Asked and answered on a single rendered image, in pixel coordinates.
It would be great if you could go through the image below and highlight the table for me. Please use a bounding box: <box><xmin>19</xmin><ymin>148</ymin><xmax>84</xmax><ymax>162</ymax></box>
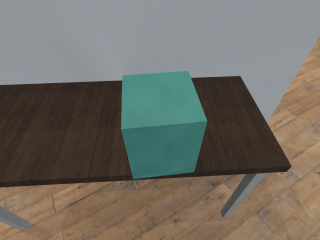
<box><xmin>0</xmin><ymin>76</ymin><xmax>292</xmax><ymax>231</ymax></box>

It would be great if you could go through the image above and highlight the carton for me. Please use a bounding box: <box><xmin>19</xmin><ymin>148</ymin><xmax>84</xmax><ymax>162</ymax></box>
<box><xmin>121</xmin><ymin>71</ymin><xmax>208</xmax><ymax>179</ymax></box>

